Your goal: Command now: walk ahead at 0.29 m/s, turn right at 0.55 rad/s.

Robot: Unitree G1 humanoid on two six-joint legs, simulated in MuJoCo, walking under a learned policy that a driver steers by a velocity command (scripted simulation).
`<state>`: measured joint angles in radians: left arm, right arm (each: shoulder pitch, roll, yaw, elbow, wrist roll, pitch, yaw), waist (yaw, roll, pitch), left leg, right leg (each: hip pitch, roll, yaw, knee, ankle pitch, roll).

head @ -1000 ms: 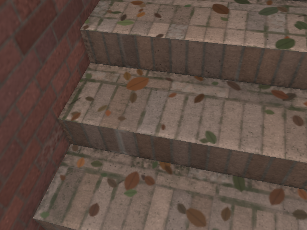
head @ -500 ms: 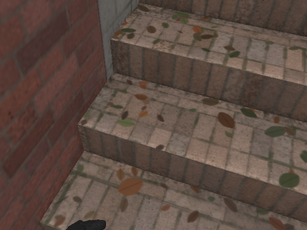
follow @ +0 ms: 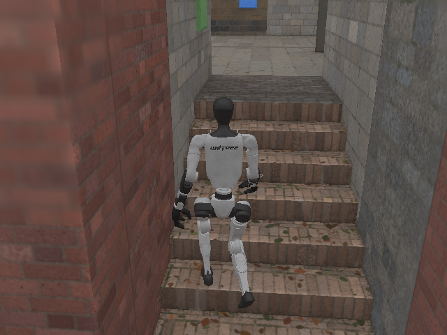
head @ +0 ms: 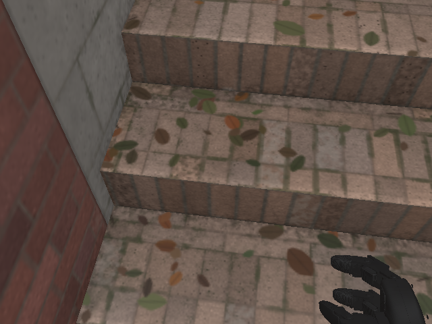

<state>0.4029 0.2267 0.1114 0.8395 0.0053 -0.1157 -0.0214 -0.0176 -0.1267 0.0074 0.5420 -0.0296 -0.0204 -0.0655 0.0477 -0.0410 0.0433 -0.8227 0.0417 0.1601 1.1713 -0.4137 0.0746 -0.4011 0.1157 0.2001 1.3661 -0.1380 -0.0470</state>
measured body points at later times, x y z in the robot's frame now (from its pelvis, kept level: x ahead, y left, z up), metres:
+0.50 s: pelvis +0.21 -0.06 +0.11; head +0.27 -0.05 +0.55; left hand +0.50 +0.05 +0.03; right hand +0.13 -0.31 -0.01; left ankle +0.11 +0.10 -0.63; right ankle +0.36 -0.22 -0.45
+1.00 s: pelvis +0.37 -0.14 +0.27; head +0.37 -0.16 +0.72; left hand +0.53 +0.03 +0.16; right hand +0.37 -0.37 +0.12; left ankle +0.41 +0.00 -0.36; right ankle +0.38 -0.22 -0.47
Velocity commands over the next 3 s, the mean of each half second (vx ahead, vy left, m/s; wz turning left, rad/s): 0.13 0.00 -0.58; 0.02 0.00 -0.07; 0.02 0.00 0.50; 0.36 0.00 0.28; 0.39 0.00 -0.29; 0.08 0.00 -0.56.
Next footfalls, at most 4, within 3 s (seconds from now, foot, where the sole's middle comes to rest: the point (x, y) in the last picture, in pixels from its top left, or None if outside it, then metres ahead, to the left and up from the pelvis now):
0.52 right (339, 303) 0.41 -0.24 -0.50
1.14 left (255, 286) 0.44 -0.04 -0.50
1.54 right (345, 290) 0.44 -0.26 -0.50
2.00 left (237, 144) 0.75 0.01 -0.34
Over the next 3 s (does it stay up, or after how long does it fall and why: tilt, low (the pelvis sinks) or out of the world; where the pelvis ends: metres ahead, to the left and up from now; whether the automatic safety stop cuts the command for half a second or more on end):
stays up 1.02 -0.09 0.59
